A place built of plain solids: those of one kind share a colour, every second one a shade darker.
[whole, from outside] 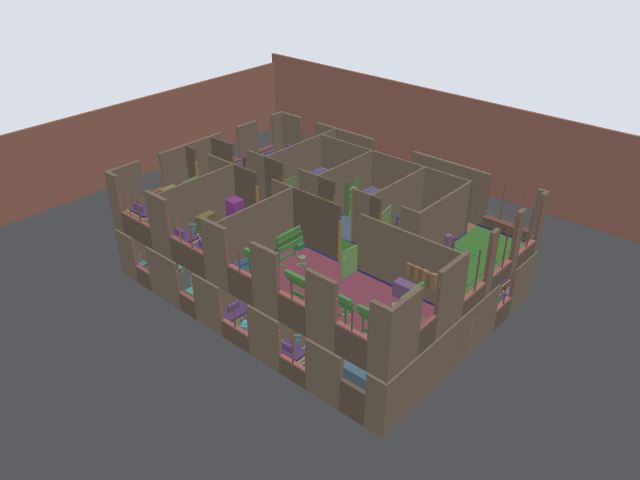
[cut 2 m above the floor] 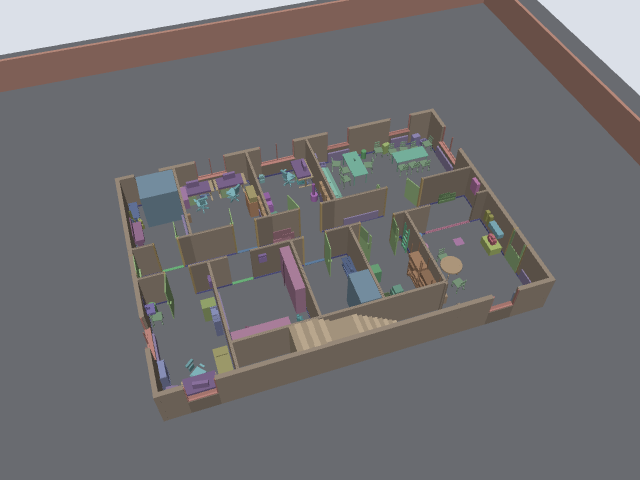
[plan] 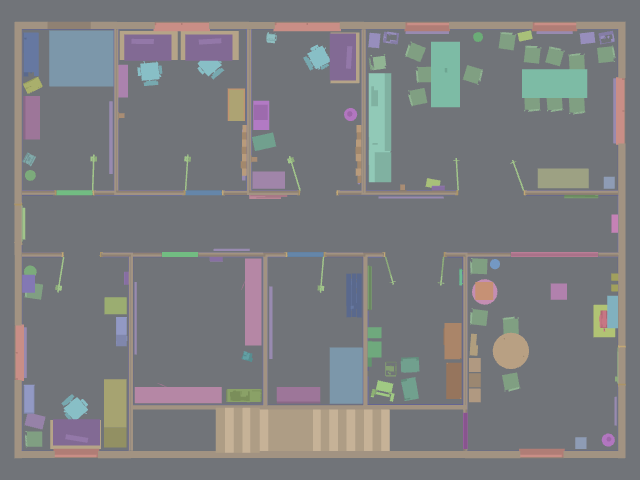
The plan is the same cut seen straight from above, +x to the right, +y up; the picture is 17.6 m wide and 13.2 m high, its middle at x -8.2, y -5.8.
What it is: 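A works' own office and amenities block on a factory's ground, two floors round a stairwell, for the staff and hands of a middling works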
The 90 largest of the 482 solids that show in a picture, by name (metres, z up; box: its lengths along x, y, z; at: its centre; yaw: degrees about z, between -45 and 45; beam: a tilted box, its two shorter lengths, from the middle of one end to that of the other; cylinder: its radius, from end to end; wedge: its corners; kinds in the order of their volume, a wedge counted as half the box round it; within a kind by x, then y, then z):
{
 "yard_bound_1": {"box": [37.86, 0.2, 6.02], "at": [-8.75, -20.96, 2.96]},
 "yard_bound_2": {"box": [37.86, 0.2, 6.02], "at": [-8.75, 12.2, 2.96]},
 "yard_bound_3": {"box": [0.2, 33.36, 5.32], "at": [10.08, -4.38, 2.61]},
 "wall_1": {"box": [0.2, 2.16, 2.65], "at": [-16.5, -10.72, 1.27]},
 "wall_2": {"box": [0.2, 1.96, 2.65], "at": [-16.5, -7.17, 1.27]},
 "wall_3": {"box": [0.2, 1.7, 2.65], "at": [-16.5, -5.35, 1.27]},
 "wall_4": {"box": [0.2, 1.66, 3.05], "at": [-16.5, -3.67, 4.25]},
 "wall_5": {"box": [0.2, 4.7, 2.65], "at": [-16.5, -2.15, 1.27]},
 "wall_6": {"box": [0.2, 1.86, 3.05], "at": [-16.5, -0.72, 4.25]},
 "wall_7": {"box": [0.91, 0.2, 3.05], "at": [-16.15, 0.1, 4.25]},
 "wall_8": {"box": [1.11, 0.2, 2.65], "at": [-16.05, -11.7, 1.27]},
 "wall_9": {"box": [4.82, 0.06, 3.05], "at": [-14.0, -4.53, 4.25]},
 "wall_10": {"box": [4.82, 0.06, 3.05], "at": [-14.0, -4.47, 4.25]},
 "wall_11": {"box": [0.06, 4.5, 2.65], "at": [-13.83, -2.25, 1.27]},
 "wall_12": {"box": [0.06, 4.5, 2.65], "at": [-13.77, -2.25, 1.27]},
 "wall_13": {"box": [1.41, 0.2, 3.05], "at": [-13.5, 0.1, 4.25]},
 "wall_14": {"box": [0.06, 4.26, 2.65], "at": [-13.43, -8.33, 1.27]},
 "wall_15": {"box": [0.06, 4.32, 3.05], "at": [-13.43, -8.3, 4.25]},
 "wall_16": {"box": [0.06, 4.2, 2.65], "at": [-13.37, -8.3, 1.27]},
 "wall_17": {"box": [0.06, 4.2, 3.05], "at": [-13.37, -8.3, 4.25]},
 "wall_18": {"box": [1.06, 0.2, 2.65], "at": [-13.28, 0.1, 1.27]},
 "wall_19": {"box": [3.7, 0.06, 2.65], "at": [-11.55, -10.37, 1.27]},
 "wall_20": {"box": [3.76, 0.06, 3.02], "at": [-11.52, -10.43, 1.46]},
 "wall_21": {"box": [4.06, 0.2, 3.05], "at": [-11.38, -11.7, 4.25]},
 "wall_22": {"box": [0.06, 4.2, 3.05], "at": [-10.93, -8.3, 4.25]},
 "wall_23": {"box": [0.06, 4.2, 3.05], "at": [-10.87, -8.3, 4.25]},
 "wall_24": {"box": [1.11, 0.2, 2.65], "at": [-10.7, 0.1, 1.27]},
 "wall_25": {"box": [1.41, 0.2, 3.05], "at": [-10.6, 0.1, 4.25]},
 "wall_26": {"box": [0.06, 4.5, 2.65], "at": [-10.18, -2.25, 1.27]},
 "wall_27": {"box": [0.06, 4.5, 2.65], "at": [-10.12, -2.25, 1.27]},
 "wall_28": {"box": [0.06, 4.2, 2.65], "at": [-9.73, -8.3, 1.27]},
 "wall_29": {"box": [0.06, 4.2, 2.65], "at": [-9.67, -8.3, 1.27]},
 "wall_30": {"box": [3.2, 0.06, 3.05], "at": [-9.3, -10.37, 4.25]},
 "wall_31": {"box": [2.88, 0.06, 3.05], "at": [-9.07, -4.53, 4.25]},
 "wall_32": {"box": [9.2, 0.2, 3.02], "at": [-8.8, -11.7, 1.46]},
 "wall_33": {"box": [0.06, 4.2, 3.05], "at": [-7.73, -8.3, 4.25]},
 "wall_34": {"box": [0.06, 4.5, 3.05], "at": [-7.73, -2.25, 4.25]},
 "wall_35": {"box": [0.06, 4.2, 3.05], "at": [-7.67, -8.3, 4.25]},
 "wall_36": {"box": [0.06, 4.5, 3.05], "at": [-7.67, -2.25, 4.25]},
 "wall_37": {"box": [0.06, 4.5, 2.65], "at": [-7.03, -2.25, 1.27]},
 "wall_38": {"box": [0.06, 4.2, 2.65], "at": [-6.98, -8.3, 1.27]},
 "wall_39": {"box": [0.06, 4.5, 2.65], "at": [-6.97, -2.25, 1.27]},
 "wall_40": {"box": [0.06, 4.2, 2.65], "at": [-6.92, -8.3, 1.27]},
 "wall_41": {"box": [1.16, 0.2, 2.65], "at": [-6.42, 0.1, 1.27]},
 "wall_42": {"box": [3.5, 0.06, 3.05], "at": [-5.95, -10.37, 4.25]},
 "wall_43": {"box": [2.41, 0.2, 1.25], "at": [-5.7, 0.1, 3.35]},
 "wall_44": {"box": [2.61, 0.2, 3.05], "at": [-5.5, -11.7, 4.25]},
 "wall_45": {"box": [0.06, 4.2, 2.65], "at": [-4.23, -8.3, 1.27]},
 "wall_46": {"box": [0.06, 4.2, 3.05], "at": [-4.23, -8.3, 4.25]},
 "wall_47": {"box": [0.06, 4.26, 2.65], "at": [-4.17, -8.33, 1.27]},
 "wall_48": {"box": [0.06, 4.5, 3.05], "at": [-3.73, -2.25, 4.25]},
 "wall_49": {"box": [0.06, 4.5, 3.05], "at": [-3.67, -2.25, 4.25]},
 "wall_50": {"box": [2.31, 0.2, 2.65], "at": [-3.5, 0.1, 1.27]},
 "wall_51": {"box": [1.51, 0.2, 2.65], "at": [-3.45, -11.7, 1.27]},
 "wall_52": {"box": [1.51, 0.2, 3.05], "at": [-3.45, -11.7, 4.25]},
 "wall_53": {"box": [2.41, 0.2, 1.15], "at": [-1.85, 0.1, 3.29]},
 "wall_54": {"box": [1.71, 0.2, 2.65], "at": [-0.65, -11.7, 1.27]},
 "wall_55": {"box": [1.71, 0.2, 3.05], "at": [-0.65, -11.7, 4.25]},
 "wall_56": {"box": [1.36, 0.2, 2.65], "at": [-0.47, 0.1, 1.27]},
 "wall_57": {"box": [0.86, 0.2, 3.05], "at": [-0.23, 0.1, 4.25]},
 "wall_58": {"box": [0.2, 0.96, 3.05], "at": [0.1, -11.32, 4.25]},
 "wall_59": {"box": [0.2, 5.6, 2.65], "at": [0.1, -9.0, 1.27]},
 "wall_60": {"box": [0.2, 1.51, 3.05], "at": [0.1, -8.9, 4.25]},
 "wall_61": {"box": [0.2, 1.7, 2.65], "at": [0.1, -5.35, 1.27]},
 "wall_62": {"box": [0.2, 1.7, 3.05], "at": [0.1, -5.35, 4.25]},
 "wall_63": {"box": [0.2, 1.36, 2.65], "at": [0.1, -3.83, 1.27]},
 "wall_64": {"box": [0.2, 1.66, 3.05], "at": [0.1, -3.67, 4.25]},
 "wall_65": {"box": [0.2, 1.86, 3.05], "at": [0.1, -0.72, 4.25]},
 "wall_66": {"box": [0.2, 1.56, 2.65], "at": [0.1, -0.57, 1.27]},
 "raised_floor_gallery_1": {"box": [3.13, 7.23, 0.25], "at": [-14.9, -8.05, 2.85]},
 "raised_floor_gallery_2": {"box": [13.53, 1.83, 0.25], "at": [-6.7, -5.35, 2.85]},
 "raised_floor_drawing_1": {"box": [8.83, 4.63, 0.25], "at": [-12.05, -2.25, 2.85]},
 "wc_cubicles_1": {"box": [1.77, 1.54, 2.08], "at": [-14.76, -0.81, 0.99]},
 "wc_cubicles_2": {"box": [0.91, 1.54, 2.08], "at": [-7.48, -9.53, 0.99]},
 "stair_1": {"box": [0.26, 1.24, 2.85], "at": [-10.94, -11.03, 1.37]},
 "stair_2": {"box": [0.26, 1.24, 2.67], "at": [-10.7, -11.03, 1.29]},
 "stair_3": {"box": [0.26, 1.24, 2.5], "at": [-10.46, -11.03, 1.2]},
 "stair_4": {"box": [0.26, 1.24, 2.32], "at": [-10.22, -11.03, 1.11]},
 "stair_5": {"box": [0.26, 1.24, 2.15], "at": [-9.99, -11.03, 1.02]},
 "stair_6": {"box": [0.26, 1.24, 1.97], "at": [-9.75, -11.03, 0.94]},
 "stair_7": {"box": [0.26, 1.24, 1.8], "at": [-9.51, -11.03, 0.85]},
 "stair_8": {"box": [1.2, 1.24, 1.62], "at": [-8.78, -11.03, 0.76]},
 "lockers_1": {"box": [2.4, 0.45, 1.85], "at": [-12.1, -10.06, 0.88]},
 "lockers_2": {"box": [0.45, 2.4, 1.85], "at": [-10.04, -7.51, 0.88]},
 "raised_floor_records_1": {"box": [3.33, 4.33, 0.25], "at": [-9.3, -8.3, 2.85]},
 "plan_chest_1": {"box": [0.85, 1.27, 0.93], "at": [-8.3, -9.62, 3.38]},
 "plan_chest_2": {"box": [1.27, 0.85, 1.01], "at": [-4.98, -9.8, 3.42]},
 "kitchenette_1": {"box": [0.6, 3.0, 0.68], "at": [-6.56, -2.71, 0.44]},
 "raised_floor_landing_1": {"box": [2.42, 1.33, 0.25], "at": [-12.26, -11.0, 2.85]},
 "counter_1": {"box": [1.4, 0.55, 0.95], "at": [-1.51, -4.11, 0.57]}
}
